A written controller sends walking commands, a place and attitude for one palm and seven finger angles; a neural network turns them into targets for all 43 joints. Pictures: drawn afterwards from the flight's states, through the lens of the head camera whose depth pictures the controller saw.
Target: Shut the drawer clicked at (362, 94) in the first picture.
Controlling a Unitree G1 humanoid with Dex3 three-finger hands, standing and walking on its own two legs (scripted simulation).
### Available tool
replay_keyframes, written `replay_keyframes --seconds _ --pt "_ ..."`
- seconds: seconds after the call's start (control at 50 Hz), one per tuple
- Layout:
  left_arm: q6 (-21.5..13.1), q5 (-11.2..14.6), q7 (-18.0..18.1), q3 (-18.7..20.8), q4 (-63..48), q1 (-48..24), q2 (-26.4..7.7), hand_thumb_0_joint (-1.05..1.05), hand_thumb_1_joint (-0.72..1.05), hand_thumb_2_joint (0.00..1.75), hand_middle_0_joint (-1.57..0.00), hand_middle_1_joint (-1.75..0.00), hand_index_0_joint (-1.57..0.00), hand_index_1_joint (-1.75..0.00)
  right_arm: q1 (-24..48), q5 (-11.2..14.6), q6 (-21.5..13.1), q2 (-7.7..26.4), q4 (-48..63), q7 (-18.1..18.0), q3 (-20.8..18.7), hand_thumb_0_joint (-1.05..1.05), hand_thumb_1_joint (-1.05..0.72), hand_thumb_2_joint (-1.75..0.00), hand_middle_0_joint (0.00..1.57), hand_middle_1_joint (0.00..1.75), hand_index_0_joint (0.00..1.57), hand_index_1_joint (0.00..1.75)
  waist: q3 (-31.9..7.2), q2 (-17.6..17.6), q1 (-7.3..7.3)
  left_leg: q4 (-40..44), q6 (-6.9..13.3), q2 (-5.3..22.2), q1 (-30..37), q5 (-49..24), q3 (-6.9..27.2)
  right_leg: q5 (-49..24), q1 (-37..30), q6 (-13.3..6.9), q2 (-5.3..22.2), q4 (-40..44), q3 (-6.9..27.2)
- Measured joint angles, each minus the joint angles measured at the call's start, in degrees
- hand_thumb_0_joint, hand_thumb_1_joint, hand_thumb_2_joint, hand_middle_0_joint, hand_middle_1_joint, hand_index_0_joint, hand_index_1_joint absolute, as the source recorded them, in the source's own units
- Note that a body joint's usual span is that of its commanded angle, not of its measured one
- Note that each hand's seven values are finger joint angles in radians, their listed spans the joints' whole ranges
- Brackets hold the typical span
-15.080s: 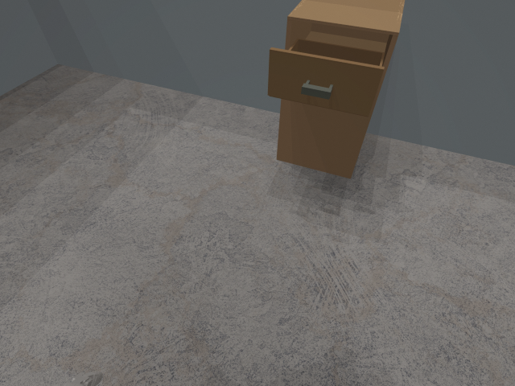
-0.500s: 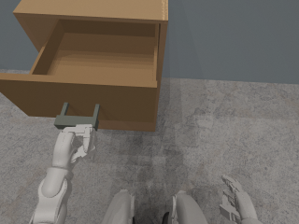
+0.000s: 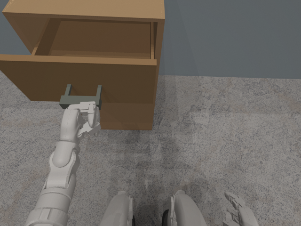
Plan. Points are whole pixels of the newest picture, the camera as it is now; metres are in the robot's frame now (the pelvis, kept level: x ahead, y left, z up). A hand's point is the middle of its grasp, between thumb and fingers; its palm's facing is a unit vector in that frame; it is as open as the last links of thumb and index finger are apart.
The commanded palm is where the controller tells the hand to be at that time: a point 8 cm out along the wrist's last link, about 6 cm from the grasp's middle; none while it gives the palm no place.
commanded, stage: push the drawer shut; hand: left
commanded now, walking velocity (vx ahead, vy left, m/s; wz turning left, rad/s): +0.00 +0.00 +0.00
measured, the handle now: (82, 95) +0.45 +0.20 +0.03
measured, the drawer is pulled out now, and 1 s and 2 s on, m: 0.16 0.03 0.00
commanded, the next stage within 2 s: pull the fist back off the drawer in 1.82 s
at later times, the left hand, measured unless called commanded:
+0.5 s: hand (100, 104) +0.42 +0.15 +0.02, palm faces -0.02 -1.00 -0.05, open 3.1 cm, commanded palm +0.41 +0.20 +0.03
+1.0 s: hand (104, 83) +0.49 +0.15 +0.03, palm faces -0.01 -1.00 -0.04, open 3.3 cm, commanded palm +0.48 +0.19 +0.03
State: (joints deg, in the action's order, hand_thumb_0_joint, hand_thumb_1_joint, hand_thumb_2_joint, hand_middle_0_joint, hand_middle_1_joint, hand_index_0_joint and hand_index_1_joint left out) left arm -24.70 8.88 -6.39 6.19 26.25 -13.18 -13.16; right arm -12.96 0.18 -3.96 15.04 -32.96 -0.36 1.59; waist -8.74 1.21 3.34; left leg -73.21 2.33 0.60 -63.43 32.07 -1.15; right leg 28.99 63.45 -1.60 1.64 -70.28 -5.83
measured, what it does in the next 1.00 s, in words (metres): stands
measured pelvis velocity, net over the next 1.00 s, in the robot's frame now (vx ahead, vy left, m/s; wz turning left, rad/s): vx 0.00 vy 0.00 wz -0.02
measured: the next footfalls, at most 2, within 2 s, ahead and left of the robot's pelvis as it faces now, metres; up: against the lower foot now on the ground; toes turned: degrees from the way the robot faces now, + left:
none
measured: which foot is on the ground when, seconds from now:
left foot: down 0.00-1.00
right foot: down 0.00-1.00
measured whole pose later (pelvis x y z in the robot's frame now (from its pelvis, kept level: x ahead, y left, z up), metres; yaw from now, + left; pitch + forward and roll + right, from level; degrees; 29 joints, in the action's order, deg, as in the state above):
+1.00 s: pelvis +0.00 +0.00 -0.01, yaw -1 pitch +26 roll -2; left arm -28.9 4.8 -8.3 19.0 60.3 -45.4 -22.0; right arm -17.2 -1.6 0.2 15.4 -35.9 0.7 2.2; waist -7.6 1.8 9.0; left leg -74.7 2.1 1.8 -69.5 31.7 -1.2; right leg 27.8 69.7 -2.0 0.4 -71.1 -5.6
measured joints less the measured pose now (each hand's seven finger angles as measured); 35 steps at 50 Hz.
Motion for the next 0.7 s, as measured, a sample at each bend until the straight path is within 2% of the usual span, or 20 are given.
replay_keyframes --seconds 0.46,0.7 --pt "-2.32 -1.11 -0.17 4.37 12.24 -11.36 -1.33 0.02 0.78 0.87 -1.40 -1.60 -1.40 -1.60 -0.53 -0.45 2.48 -0.45 -1.44 0.42 -0.23 0.01 -0.91 -0.90 0.20 0.30 0.20 0.30 0.30 0.06 1.48 0.71 -0.01 0.26 -0.63 0.11 -0.43 -0.07 0.94 0.10 -0.35 0.60 0.51" --pt "-3.53 -2.04 -1.44 7.89 22.58 -21.39 -4.54 0.00 0.76 0.88 -1.40 -1.60 -1.40 -1.60 -1.29 -0.80 2.83 -0.10 -2.49 0.22 0.16 0.01 -0.91 -0.90 0.20 0.30 0.20 0.30 1.08 0.09 3.12 -0.37 -0.33 0.51 -3.23 -0.41 0.14 -0.60 3.29 -0.36 -0.54 -0.20 -0.07"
